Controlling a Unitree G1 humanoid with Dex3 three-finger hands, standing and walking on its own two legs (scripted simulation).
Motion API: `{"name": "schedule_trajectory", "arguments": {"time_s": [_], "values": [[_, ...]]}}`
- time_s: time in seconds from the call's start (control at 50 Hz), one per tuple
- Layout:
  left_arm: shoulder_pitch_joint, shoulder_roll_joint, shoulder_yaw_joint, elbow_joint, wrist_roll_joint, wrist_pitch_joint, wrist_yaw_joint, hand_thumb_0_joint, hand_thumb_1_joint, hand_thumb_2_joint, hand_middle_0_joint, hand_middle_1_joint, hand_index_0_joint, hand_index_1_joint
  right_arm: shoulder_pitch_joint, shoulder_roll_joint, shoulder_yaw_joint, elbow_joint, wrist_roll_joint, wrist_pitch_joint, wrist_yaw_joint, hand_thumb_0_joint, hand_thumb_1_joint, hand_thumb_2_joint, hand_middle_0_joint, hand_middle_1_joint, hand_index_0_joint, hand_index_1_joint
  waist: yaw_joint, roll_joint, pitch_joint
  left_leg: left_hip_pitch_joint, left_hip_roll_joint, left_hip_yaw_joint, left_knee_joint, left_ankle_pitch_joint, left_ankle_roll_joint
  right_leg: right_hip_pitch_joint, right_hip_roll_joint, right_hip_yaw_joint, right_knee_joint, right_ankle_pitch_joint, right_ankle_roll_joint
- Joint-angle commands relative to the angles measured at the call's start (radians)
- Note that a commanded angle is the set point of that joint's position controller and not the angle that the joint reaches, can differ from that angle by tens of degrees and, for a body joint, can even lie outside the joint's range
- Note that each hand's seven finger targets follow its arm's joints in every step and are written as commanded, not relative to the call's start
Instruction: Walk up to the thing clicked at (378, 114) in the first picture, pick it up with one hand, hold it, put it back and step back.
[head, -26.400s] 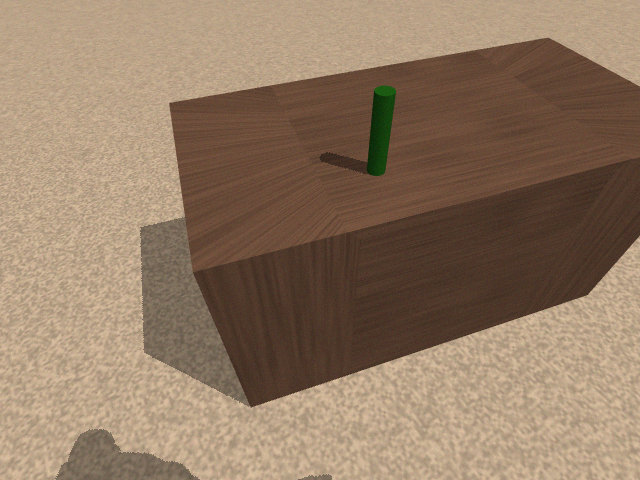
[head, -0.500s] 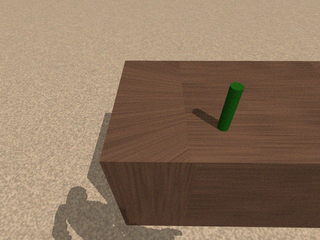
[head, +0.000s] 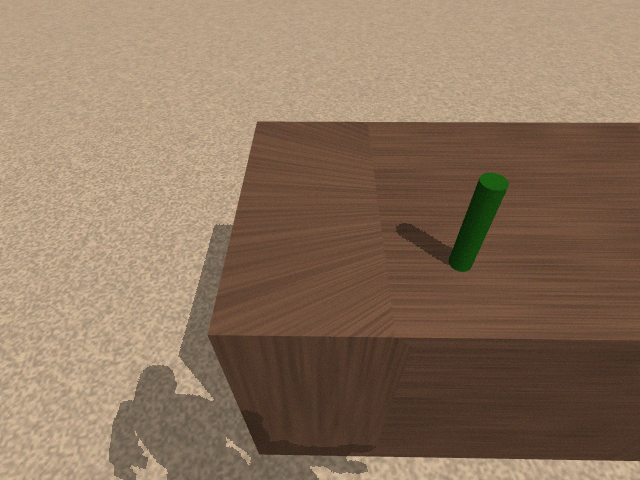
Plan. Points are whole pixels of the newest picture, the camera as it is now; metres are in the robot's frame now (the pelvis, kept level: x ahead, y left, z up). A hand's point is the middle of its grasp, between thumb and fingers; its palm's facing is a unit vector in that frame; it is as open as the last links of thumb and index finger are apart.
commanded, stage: home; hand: right
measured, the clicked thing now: (475, 226) +0.51 -0.23 +0.01
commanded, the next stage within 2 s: stand in 0.48 s
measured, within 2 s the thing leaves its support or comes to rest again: neither
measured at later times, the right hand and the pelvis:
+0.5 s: hand out of the picture +0.07 -0.25 -0.16, palm faces -0.03 +0.93 -0.36, open 17.4 cm; pelvis +0.01 +0.00 +0.00, yaw +0 degrees
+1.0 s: hand out of the picture +0.08 -0.25 -0.16, palm faces -0.03 +0.93 -0.36, open 9.8 cm; pelvis +0.01 +0.00 +0.00, yaw +0 degrees
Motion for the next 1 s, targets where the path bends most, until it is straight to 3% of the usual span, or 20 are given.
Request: {"name": "schedule_trajectory", "arguments": {"time_s": [0.0,0.06,0.18,0.3,0.38,0.56,0.6,0.62,0.72,0.76,0.84,0.92,0.98], "values": [[-0.033,0.202,0.035,-0.049,-0.002,-0.015,0.019,0.000,0.897,0.902,-0.201,-0.301,-0.200,-0.301,-0.019,-0.217,-0.044,-0.042,0.004,-0.010,-0.013,0.000,0.558,-0.047,0.051,0.050,0.051,0.050,-0.001,0.009,-0.064,0.000,0.105,-0.081,-0.066,0.145,0.034,0.020,-0.091,0.080,-0.057,0.145,-0.033],[-0.031,0.200,0.036,-0.051,0.000,-0.017,0.020,0.000,0.897,0.902,-0.201,-0.302,-0.200,-0.302,-0.028,-0.220,-0.047,-0.043,0.003,-0.011,-0.013,0.000,0.559,-0.046,0.050,0.050,0.050,0.050,-0.001,0.014,-0.075,0.014,0.107,-0.075,-0.061,0.178,0.035,0.026,-0.096,0.080,-0.055,0.181,-0.034],[-0.038,0.200,0.040,-0.049,0.001,-0.015,0.020,0.000,0.897,0.902,-0.201,-0.301,-0.200,-0.302,-0.034,-0.218,-0.051,-0.043,0.001,-0.008,-0.010,0.000,0.549,-0.052,0.051,0.052,0.051,0.052,-0.002,0.020,-0.047,-0.028,0.103,-0.083,-0.093,0.074,0.037,0.030,-0.093,0.078,-0.072,0.096,-0.033],[-0.033,0.197,0.041,-0.053,-0.001,-0.017,0.019,0.000,0.897,0.902,-0.201,-0.301,-0.200,-0.302,-0.035,-0.222,-0.055,-0.042,0.002,-0.014,-0.011,0.000,0.557,-0.048,0.051,0.050,0.051,0.050,0.002,0.019,-0.086,0.022,0.111,-0.077,-0.078,0.190,0.036,0.039,-0.099,0.077,-0.057,0.172,-0.037],[-0.033,0.199,0.041,-0.050,-0.002,-0.014,0.020,0.000,0.897,0.902,-0.201,-0.301,-0.200,-0.302,-0.037,-0.214,-0.054,-0.040,0.004,-0.011,-0.011,0.000,0.532,-0.062,0.053,0.055,0.053,0.055,0.001,0.016,-0.068,0.008,0.103,-0.075,-0.085,0.140,0.035,0.034,-0.100,0.080,-0.066,0.144,-0.038],[-0.028,0.200,0.042,-0.055,-0.001,-0.014,0.021,0.000,0.897,0.902,-0.201,-0.301,-0.200,-0.301,-0.025,-0.212,-0.053,-0.039,0.003,-0.011,-0.010,0.000,0.531,-0.063,0.053,0.055,0.053,0.055,-0.002,0.006,-0.079,0.020,0.106,-0.074,-0.081,0.172,0.035,0.039,-0.103,0.078,-0.060,0.170,-0.039],[-0.023,0.198,0.042,-0.056,0.000,-0.015,0.022,0.000,0.900,0.900,-0.200,-0.300,-0.200,-0.301,-0.037,-0.220,-0.058,-0.043,0.004,-0.010,-0.011,0.000,0.371,-0.223,0.200,0.215,0.200,0.215,0.000,0.011,-0.083,0.033,0.104,-0.072,-0.073,0.180,0.038,0.035,-0.105,0.076,-0.064,0.192,-0.040],[-0.026,0.200,0.041,-0.055,-0.001,-0.016,0.022,0.000,0.900,0.900,-0.200,-0.300,-0.200,-0.301,-0.022,-0.208,-0.053,-0.041,0.004,-0.011,-0.009,0.000,0.291,-0.303,0.200,0.295,0.200,0.295,-0.004,0.004,-0.073,0.019,0.103,-0.072,-0.077,0.181,0.036,0.043,-0.106,0.077,-0.062,0.192,-0.038],[-0.030,0.204,0.044,-0.056,-0.003,-0.016,0.022,0.000,0.900,0.900,-0.200,-0.300,-0.200,-0.301,-0.021,-0.206,-0.054,-0.039,0.004,-0.008,-0.008,0.000,-0.109,-0.703,0.200,0.300,0.200,0.300,-0.005,0.003,-0.062,0.010,0.098,-0.071,-0.086,0.128,0.033,0.034,-0.103,0.078,-0.070,0.146,-0.040],[-0.027,0.201,0.042,-0.059,-0.004,-0.016,0.021,0.000,0.900,0.900,-0.200,-0.300,-0.200,-0.301,-0.031,-0.211,-0.057,-0.044,0.004,-0.008,-0.008,0.000,-0.269,-0.863,0.200,0.300,0.200,0.300,-0.004,0.002,-0.067,0.032,0.104,-0.071,-0.077,0.152,0.036,0.021,-0.105,0.081,-0.067,0.167,-0.045],[-0.025,0.203,0.045,-0.062,-0.003,-0.017,0.022,0.000,0.900,0.900,-0.200,-0.300,-0.200,-0.301,-0.019,-0.207,-0.055,-0.045,0.004,-0.010,-0.008,0.000,-0.589,-0.900,0.200,0.300,0.200,0.300,-0.002,0.011,-0.075,0.022,0.103,-0.067,-0.080,0.190,0.036,0.045,-0.108,0.080,-0.061,0.204,-0.043],[-0.018,0.199,0.043,-0.061,-0.004,-0.017,0.020,0.000,0.900,0.900,-0.200,-0.300,-0.200,-0.301,-0.027,-0.208,-0.055,-0.046,0.005,-0.012,-0.008,0.000,-0.900,-0.900,0.200,0.300,0.200,0.300,0.001,0.008,-0.068,0.033,0.103,-0.071,-0.081,0.163,0.034,0.023,-0.103,0.077,-0.068,0.168,-0.041],[-0.031,0.204,0.046,-0.066,-0.002,-0.016,0.021,0.000,0.900,0.900,-0.200,-0.300,-0.200,-0.301,-0.023,-0.206,-0.057,-0.048,0.003,-0.011,-0.008,0.000,-0.900,-0.900,0.200,0.300,0.200,0.300,-0.004,0.006,-0.068,0.022,0.103,-0.070,-0.087,0.158,0.034,0.034,-0.105,0.079,-0.068,0.170,-0.043]]}}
